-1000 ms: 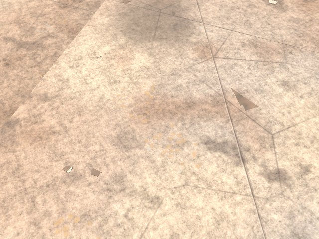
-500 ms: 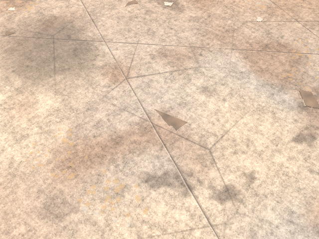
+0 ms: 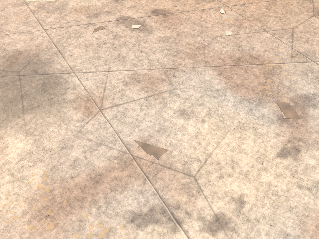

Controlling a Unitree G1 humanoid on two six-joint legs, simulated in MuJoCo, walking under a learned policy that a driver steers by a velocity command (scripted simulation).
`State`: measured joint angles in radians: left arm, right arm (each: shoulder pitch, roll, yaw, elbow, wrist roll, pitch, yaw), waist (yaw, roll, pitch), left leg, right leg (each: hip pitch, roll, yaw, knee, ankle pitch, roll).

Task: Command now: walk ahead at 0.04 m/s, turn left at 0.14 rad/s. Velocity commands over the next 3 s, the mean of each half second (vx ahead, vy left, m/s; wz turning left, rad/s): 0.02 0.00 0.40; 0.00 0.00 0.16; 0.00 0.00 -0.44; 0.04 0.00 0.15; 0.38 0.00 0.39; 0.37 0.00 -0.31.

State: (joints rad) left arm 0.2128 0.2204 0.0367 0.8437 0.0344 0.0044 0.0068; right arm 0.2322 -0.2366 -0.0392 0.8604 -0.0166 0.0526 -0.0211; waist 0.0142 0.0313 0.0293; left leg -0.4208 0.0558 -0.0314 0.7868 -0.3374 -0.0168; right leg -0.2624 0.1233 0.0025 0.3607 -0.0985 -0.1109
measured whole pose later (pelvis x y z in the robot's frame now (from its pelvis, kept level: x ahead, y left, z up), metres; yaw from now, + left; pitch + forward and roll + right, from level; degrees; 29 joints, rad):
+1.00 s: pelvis -0.02 +0.00 +0.00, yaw +18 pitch -2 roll +1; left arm 0.26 0.26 0.01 0.89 0.01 0.02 0.01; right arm 0.15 -0.23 -0.02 0.91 -0.01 0.03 -0.03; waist 0.05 -0.04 0.05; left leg -0.12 -0.04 0.01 0.41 -0.26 0.03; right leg -0.21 0.01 0.03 0.48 -0.24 -0.02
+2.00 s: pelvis +0.01 -0.03 +0.01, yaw +11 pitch +0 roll +0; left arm 0.15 0.30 0.04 0.85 0.03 0.02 0.01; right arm 0.28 -0.27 -0.05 0.91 -0.01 0.03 -0.01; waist -0.02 -0.02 0.04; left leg -0.17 -0.07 -0.13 0.40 -0.24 0.07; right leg -0.37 0.05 0.03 0.87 -0.44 -0.01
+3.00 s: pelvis +0.38 +0.11 +0.00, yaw +10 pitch +0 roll +1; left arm 0.14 0.24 0.05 0.83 0.03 0.00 -0.05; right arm 0.32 -0.23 -0.03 0.90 -0.01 -0.07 -0.03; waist -0.02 -0.03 0.10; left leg -0.04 -0.02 0.24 0.34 -0.31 0.06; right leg -0.58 -0.04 -0.08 0.73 -0.08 -0.05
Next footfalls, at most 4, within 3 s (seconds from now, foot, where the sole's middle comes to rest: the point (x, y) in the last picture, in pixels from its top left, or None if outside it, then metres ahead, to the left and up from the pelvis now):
0.12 left None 0.03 0.13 -0.78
0.50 right None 0.06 -0.08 -0.78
0.88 left None -0.03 0.11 -0.78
1.24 right None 0.03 -0.10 -0.78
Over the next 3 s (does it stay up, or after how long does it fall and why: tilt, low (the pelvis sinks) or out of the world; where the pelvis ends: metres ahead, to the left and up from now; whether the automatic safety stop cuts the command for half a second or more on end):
stays up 0.38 0.11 0.00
